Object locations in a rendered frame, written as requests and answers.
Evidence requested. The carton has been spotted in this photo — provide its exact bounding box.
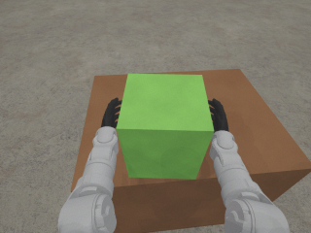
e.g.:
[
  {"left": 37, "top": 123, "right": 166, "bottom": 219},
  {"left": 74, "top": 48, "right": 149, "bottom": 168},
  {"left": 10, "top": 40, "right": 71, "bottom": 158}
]
[{"left": 116, "top": 74, "right": 215, "bottom": 180}]

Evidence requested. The left robot hand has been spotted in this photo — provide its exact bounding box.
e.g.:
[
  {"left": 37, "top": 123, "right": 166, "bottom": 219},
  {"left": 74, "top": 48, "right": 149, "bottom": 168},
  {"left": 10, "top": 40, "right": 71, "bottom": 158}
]
[{"left": 101, "top": 97, "right": 122, "bottom": 128}]

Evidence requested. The robot right forearm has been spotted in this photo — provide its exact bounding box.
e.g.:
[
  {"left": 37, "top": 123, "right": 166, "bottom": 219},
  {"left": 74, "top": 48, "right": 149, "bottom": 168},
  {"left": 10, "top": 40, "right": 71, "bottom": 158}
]
[{"left": 209, "top": 130, "right": 290, "bottom": 233}]

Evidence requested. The robot left forearm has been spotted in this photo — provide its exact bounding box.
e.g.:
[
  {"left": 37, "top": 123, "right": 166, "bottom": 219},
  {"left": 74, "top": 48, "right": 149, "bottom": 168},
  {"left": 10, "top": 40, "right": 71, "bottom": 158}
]
[{"left": 57, "top": 126, "right": 119, "bottom": 233}]

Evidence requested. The robot right upper arm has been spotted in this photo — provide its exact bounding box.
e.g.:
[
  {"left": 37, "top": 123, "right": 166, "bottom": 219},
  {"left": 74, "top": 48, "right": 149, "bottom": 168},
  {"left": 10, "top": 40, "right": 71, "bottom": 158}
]
[{"left": 224, "top": 198, "right": 290, "bottom": 233}]

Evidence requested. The right robot hand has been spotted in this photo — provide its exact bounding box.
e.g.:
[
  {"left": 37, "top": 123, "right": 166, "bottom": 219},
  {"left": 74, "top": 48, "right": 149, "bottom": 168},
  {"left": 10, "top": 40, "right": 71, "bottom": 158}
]
[{"left": 207, "top": 98, "right": 229, "bottom": 133}]

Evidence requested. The robot left upper arm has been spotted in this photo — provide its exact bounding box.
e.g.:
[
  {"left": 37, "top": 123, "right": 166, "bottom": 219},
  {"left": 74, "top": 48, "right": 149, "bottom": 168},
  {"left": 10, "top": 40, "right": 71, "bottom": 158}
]
[{"left": 58, "top": 193, "right": 117, "bottom": 233}]

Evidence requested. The pedestal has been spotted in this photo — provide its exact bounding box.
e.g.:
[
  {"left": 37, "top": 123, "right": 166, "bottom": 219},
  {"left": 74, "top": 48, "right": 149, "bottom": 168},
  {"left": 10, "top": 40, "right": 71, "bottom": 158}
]
[{"left": 70, "top": 69, "right": 311, "bottom": 233}]

